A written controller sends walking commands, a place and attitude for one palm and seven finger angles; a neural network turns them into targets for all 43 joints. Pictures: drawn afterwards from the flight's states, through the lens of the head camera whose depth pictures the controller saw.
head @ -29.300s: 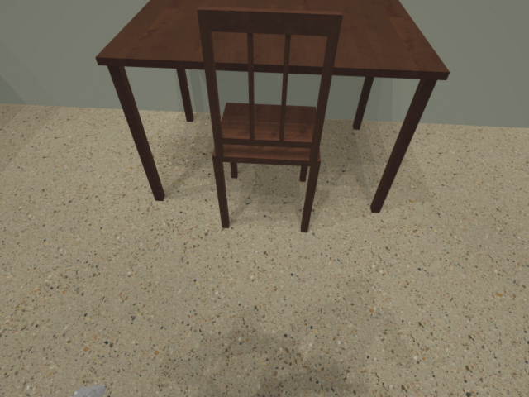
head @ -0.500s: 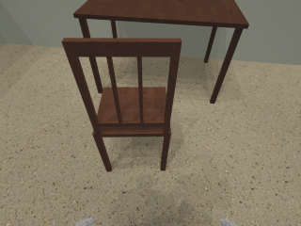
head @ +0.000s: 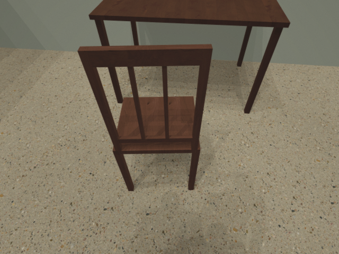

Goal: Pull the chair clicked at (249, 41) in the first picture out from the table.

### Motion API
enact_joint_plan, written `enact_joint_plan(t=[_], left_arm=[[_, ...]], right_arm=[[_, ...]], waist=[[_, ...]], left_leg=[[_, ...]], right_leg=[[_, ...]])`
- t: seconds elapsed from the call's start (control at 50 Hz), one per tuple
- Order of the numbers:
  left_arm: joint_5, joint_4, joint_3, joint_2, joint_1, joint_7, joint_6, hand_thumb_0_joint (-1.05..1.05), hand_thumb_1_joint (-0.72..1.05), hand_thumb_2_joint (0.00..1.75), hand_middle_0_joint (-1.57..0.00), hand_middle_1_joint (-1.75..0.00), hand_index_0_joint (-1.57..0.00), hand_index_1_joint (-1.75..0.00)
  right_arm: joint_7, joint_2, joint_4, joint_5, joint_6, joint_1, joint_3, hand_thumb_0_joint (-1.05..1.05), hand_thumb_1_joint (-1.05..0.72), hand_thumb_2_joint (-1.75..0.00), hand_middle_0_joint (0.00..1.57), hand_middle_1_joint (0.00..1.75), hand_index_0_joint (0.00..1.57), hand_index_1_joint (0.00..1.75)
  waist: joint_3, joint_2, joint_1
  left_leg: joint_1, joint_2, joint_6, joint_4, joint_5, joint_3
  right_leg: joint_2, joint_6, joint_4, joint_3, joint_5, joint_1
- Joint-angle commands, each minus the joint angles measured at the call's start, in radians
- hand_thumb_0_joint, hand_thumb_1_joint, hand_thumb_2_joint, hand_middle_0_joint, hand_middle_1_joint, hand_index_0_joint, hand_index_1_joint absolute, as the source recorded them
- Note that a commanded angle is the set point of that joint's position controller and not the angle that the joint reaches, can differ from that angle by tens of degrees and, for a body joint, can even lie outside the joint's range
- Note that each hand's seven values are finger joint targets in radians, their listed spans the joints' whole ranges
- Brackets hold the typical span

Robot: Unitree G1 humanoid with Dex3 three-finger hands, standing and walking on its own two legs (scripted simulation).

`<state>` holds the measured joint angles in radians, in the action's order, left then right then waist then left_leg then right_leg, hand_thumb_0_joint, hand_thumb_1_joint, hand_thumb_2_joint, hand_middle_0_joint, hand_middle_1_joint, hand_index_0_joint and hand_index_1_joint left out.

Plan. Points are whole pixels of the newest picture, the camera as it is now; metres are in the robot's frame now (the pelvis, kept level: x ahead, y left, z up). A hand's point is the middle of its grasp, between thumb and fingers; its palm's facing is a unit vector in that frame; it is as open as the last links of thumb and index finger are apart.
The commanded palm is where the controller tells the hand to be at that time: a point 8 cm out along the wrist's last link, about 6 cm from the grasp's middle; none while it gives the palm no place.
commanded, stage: let the arm hang, fingers relaxed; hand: left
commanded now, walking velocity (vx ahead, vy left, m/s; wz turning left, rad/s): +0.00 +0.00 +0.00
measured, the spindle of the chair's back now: (137, 107) +0.61 +0.16 -0.06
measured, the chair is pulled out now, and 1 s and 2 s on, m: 0.62 0.62 0.62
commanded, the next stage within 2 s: look to check the result in 0.36 s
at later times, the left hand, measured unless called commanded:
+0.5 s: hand out of the picture -0.01 +0.15 -0.17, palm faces +0.04 -0.99 -0.15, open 7.3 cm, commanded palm none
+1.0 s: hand out of the picture +0.00 +0.15 -0.17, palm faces +0.04 -0.99 -0.16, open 7.4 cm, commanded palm none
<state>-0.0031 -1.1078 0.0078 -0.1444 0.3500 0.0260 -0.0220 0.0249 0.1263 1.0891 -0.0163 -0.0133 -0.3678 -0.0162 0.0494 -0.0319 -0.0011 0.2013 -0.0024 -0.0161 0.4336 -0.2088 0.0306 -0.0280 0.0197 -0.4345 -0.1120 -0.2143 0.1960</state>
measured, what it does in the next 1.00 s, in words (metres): stands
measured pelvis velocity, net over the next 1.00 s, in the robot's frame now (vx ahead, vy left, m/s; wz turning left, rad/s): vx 0.02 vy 0.00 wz -0.01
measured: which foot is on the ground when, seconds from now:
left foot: down 0.00-1.00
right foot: down 0.00-1.00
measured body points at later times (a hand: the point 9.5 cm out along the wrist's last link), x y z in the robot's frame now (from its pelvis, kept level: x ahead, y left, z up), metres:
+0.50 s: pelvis +0.01 +0.00 +0.00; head +0.03 -0.01 +0.45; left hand -0.01 +0.20 -0.16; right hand -0.02 -0.19 -0.17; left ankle +0.02 +0.11 -0.74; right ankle +0.01 -0.11 -0.74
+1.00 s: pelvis +0.02 +0.00 +0.00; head +0.04 -0.01 +0.45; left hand +0.00 +0.20 -0.16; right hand -0.01 -0.20 -0.17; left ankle +0.02 +0.11 -0.74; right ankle +0.01 -0.11 -0.74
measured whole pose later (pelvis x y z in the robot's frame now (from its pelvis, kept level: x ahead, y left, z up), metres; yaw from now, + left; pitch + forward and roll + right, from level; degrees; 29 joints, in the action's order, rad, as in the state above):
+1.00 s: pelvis +0.02 +0.00 +0.00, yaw -1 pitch -2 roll +0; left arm 0.00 -1.10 0.00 -0.10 0.32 0.03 0.00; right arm 0.04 0.10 1.11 -0.01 0.01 -0.34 -0.01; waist 0.06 -0.02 -0.01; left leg 0.16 0.00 -0.01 0.42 -0.24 0.04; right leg -0.02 0.02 -0.44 -0.10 -0.25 0.16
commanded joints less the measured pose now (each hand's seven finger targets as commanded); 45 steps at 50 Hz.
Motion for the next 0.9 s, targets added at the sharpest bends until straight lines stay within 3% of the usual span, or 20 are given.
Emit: enact_joint_plan(t=[0.0,0.08,0.22,0.28,0.4,0.58,0.86,0.88], left_arm=[[-0.003,0.02,-0.017,-0.078,0.061,0.01,0.016,0.0,0.9,0.9,-0.2,-0.3,-0.2,-0.3],[-0.005,0.017,-0.018,-0.062,0.067,0.013,0.018,0.0,0.9,0.9,-0.2,-0.3,-0.2,-0.3],[-0.005,0.017,-0.02,-0.041,0.073,0.016,0.021,0.0,0.9,0.9,-0.2,-0.3,-0.2,-0.3],[-0.004,0.019,-0.021,-0.038,0.077,0.016,0.023,0.0,0.9,0.9,-0.2,-0.3,-0.2,-0.3],[-0.004,0.021,-0.022,-0.034,0.07,0.015,0.024,0.0,0.9,0.9,-0.2,-0.3,-0.2,-0.3],[-0.003,0.02,-0.02,-0.038,0.073,0.014,0.025,0.0,0.9,0.9,-0.2,-0.3,-0.2,-0.3],[-0.002,0.024,-0.022,-0.042,0.065,0.013,0.025,0.0,0.9,0.9,-0.2,-0.3,-0.2,-0.3],[-0.003,0.023,-0.022,-0.046,0.063,0.013,0.024,0.0,0.9,0.9,-0.2,-0.3,-0.2,-0.3]], right_arm=[[0.011,0.081,-0.019,0.003,0.022,-0.08,0.016,0.0,-0.9,-0.9,0.2,0.3,0.2,0.3],[0.013,0.053,-0.009,0.004,0.023,-0.093,0.016,0.0,-0.9,-0.9,0.2,0.3,0.2,0.3],[0.017,0.036,0.001,0.004,0.03,-0.093,0.017,0.0,-0.9,-0.9,0.2,0.3,0.2,0.3],[0.019,0.03,0.0,0.006,0.031,-0.094,0.017,0.0,-0.9,-0.9,0.2,0.3,0.2,0.3],[0.02,0.035,0.002,0.006,0.034,-0.091,0.016,0.0,-0.9,-0.9,0.2,0.3,0.2,0.3],[0.019,0.04,0.003,0.007,0.03,-0.081,0.018,0.0,-0.9,-0.9,0.2,0.3,0.2,0.3],[0.02,0.044,0.008,0.007,0.034,-0.083,0.017,0.0,-0.9,-0.9,0.2,0.3,0.2,0.3],[0.021,0.043,0.009,0.009,0.032,-0.081,0.016,0.0,-0.9,-0.9,0.2,0.3,0.2,0.3]], waist=[[0.063,0.032,0.006],[0.072,0.051,0.005],[0.071,0.0,0.003],[0.064,0.019,0.005],[0.065,0.006,0.0],[0.072,0.041,0.0],[0.052,0.006,-0.001],[0.064,0.029,0.001]], left_leg=[[0.074,0.094,-0.037,-0.122,-0.055,-0.105],[0.064,0.089,-0.037,-0.109,-0.04,-0.098],[0.048,0.089,-0.033,-0.098,0.015,-0.088],[0.038,0.092,-0.035,-0.092,0.043,-0.087],[0.02,0.093,-0.034,-0.092,0.075,-0.089],[0.001,0.09,-0.033,-0.089,0.061,-0.082],[-0.015,0.092,-0.032,-0.091,0.102,-0.086],[-0.006,0.093,-0.032,-0.092,0.089,-0.085]], right_leg=[[-0.078,0.033,0.093,0.108,-0.056,0.016],[-0.076,0.035,0.096,0.109,-0.05,0.028],[-0.079,0.033,0.085,0.115,-0.003,0.023],[-0.076,0.033,0.087,0.113,0.018,0.013],[-0.078,0.032,0.084,0.114,0.04,0.013],[-0.079,0.032,0.099,0.113,0.022,0.02],[-0.084,0.031,0.088,0.114,0.051,-0.003],[-0.079,0.031,0.096,0.11,0.043,-0.004]])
